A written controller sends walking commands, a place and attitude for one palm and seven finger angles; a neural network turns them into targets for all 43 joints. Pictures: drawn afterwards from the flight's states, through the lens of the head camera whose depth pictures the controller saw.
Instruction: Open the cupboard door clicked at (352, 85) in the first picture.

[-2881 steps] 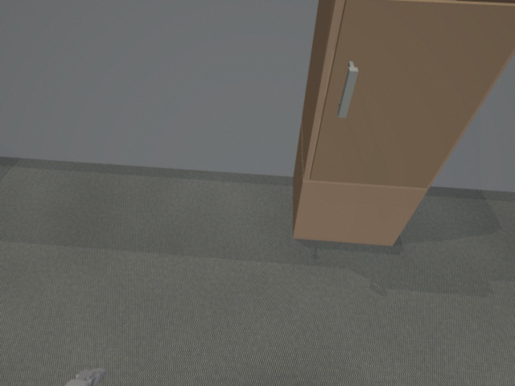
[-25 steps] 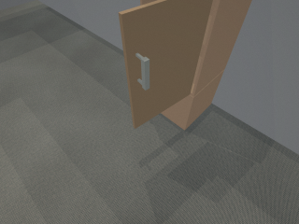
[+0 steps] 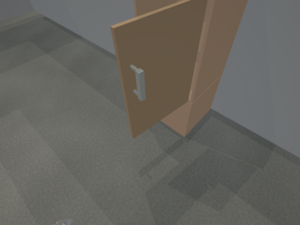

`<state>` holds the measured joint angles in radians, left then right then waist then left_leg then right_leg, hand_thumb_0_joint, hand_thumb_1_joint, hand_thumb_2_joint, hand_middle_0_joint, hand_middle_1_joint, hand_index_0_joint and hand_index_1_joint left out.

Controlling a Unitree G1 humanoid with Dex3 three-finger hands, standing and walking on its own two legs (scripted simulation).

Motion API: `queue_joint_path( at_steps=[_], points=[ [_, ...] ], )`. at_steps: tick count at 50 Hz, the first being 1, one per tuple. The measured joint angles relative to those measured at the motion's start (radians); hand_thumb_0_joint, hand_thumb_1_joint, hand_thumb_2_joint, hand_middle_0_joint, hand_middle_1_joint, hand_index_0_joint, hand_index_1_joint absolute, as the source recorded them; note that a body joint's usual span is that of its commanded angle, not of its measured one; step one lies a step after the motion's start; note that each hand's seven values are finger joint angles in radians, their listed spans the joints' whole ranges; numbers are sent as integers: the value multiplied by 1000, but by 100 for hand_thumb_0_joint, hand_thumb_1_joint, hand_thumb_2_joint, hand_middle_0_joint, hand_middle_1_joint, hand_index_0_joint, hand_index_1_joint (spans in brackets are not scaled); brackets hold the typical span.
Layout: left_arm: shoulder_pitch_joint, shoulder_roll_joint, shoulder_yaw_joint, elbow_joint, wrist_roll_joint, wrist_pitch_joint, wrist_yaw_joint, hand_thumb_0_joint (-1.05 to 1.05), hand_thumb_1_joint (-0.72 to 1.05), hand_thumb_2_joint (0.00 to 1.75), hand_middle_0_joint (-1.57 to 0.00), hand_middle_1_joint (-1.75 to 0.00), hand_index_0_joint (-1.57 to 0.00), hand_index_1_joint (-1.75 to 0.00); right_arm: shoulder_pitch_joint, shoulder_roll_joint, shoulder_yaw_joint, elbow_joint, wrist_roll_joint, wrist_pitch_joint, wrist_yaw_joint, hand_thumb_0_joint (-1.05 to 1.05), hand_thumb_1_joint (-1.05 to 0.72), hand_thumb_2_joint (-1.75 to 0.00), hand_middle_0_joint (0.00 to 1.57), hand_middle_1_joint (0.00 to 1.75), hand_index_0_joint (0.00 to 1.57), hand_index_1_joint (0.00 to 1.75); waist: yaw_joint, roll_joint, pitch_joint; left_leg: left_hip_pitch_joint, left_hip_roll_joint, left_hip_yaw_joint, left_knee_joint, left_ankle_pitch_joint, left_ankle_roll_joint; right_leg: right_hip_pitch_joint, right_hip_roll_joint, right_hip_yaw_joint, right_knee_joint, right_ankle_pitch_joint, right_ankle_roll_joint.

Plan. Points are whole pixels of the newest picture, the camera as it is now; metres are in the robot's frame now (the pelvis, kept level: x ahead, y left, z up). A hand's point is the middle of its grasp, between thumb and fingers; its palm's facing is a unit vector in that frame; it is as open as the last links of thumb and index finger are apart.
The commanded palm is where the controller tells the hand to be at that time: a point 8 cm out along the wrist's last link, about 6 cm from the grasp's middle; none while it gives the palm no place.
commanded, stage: let the arm hang, fingers relaxed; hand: left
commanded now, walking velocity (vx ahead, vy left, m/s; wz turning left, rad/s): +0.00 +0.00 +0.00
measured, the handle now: (137, 83) +0.59 +0.08 +0.03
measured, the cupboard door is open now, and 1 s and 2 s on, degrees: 82 82 82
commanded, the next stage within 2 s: look to check the result in 0.02 s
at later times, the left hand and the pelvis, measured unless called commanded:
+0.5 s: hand out of the picture +0.10 +0.23 -0.15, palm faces -0.01 -0.94 -0.35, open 7.4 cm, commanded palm none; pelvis +0.03 -0.01 +0.00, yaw +0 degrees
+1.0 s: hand out of the picture +0.12 +0.23 -0.15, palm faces -0.03 -0.94 -0.33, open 7.4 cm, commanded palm none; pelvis +0.03 -0.01 +0.00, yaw -1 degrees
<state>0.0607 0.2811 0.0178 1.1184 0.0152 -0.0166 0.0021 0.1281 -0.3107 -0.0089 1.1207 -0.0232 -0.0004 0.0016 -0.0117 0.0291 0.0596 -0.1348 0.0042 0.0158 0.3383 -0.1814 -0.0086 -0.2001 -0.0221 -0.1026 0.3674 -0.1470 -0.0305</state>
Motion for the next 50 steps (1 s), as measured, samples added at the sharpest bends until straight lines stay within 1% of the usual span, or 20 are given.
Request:
queue_joint_path(
  at_steps=[8,22,50],
  points=[
    [6,5,-1,9,0,-2,2,0,91,89,-21,-30,-20,-30,-23,-9,2,1,0,2,-1,0,-91,-90,21,30,20,30,2,-2,5,24,13,-4,-25,-3,-10,26,14,-5,-29,-3,-7],
    [29,25,2,22,-3,-3,8,1,91,89,-21,-30,-20,-30,-24,-15,4,4,3,9,-6,1,-91,-90,21,30,20,30,9,4,8,54,27,-8,-43,-16,-20,60,30,-9,-53,-13,-14],
    [22,23,-3,15,-3,-3,5,1,91,89,-21,-30,-20,-30,-5,-5,8,11,3,4,-7,1,-91,-90,21,30,20,30,1,-11,-3,78,24,7,-63,-15,-14,77,29,5,-70,-9,-7]
  ],
)
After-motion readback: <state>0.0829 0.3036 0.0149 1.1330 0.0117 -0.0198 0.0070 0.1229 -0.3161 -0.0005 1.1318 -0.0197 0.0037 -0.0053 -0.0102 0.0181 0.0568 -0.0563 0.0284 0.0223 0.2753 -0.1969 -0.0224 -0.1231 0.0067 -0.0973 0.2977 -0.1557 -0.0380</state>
